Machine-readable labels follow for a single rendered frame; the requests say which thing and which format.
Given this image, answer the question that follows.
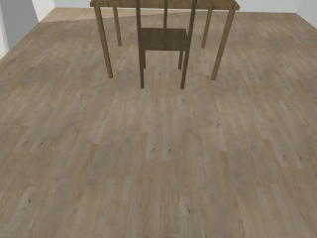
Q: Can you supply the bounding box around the table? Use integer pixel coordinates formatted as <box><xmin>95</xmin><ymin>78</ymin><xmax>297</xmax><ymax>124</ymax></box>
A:
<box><xmin>89</xmin><ymin>0</ymin><xmax>240</xmax><ymax>80</ymax></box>

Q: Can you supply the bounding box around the chair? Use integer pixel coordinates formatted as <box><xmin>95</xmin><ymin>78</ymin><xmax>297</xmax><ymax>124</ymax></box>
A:
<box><xmin>136</xmin><ymin>0</ymin><xmax>197</xmax><ymax>89</ymax></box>

